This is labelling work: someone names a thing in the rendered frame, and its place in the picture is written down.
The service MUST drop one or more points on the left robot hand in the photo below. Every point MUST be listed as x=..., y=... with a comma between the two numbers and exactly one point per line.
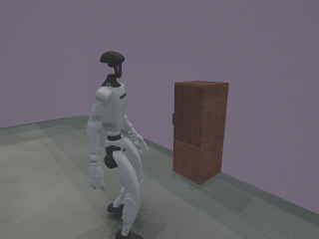
x=136, y=141

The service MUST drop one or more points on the right robot hand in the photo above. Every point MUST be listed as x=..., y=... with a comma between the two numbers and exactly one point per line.
x=96, y=172

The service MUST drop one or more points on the right robot upper arm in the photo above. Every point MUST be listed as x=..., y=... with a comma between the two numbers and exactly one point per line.
x=102, y=97

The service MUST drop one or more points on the robot right forearm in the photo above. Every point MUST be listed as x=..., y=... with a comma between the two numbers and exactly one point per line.
x=94, y=144

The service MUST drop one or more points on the cupboard door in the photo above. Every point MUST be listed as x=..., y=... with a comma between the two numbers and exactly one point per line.
x=188, y=104

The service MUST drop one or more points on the robot left forearm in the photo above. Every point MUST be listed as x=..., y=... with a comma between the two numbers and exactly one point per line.
x=129, y=127

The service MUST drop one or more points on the handle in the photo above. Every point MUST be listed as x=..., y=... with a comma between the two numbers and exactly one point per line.
x=173, y=118

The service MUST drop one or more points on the robot right foot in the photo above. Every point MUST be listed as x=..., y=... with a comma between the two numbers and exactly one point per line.
x=130, y=235

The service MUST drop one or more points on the robot left thigh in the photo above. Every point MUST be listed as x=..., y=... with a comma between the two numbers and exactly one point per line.
x=134, y=158

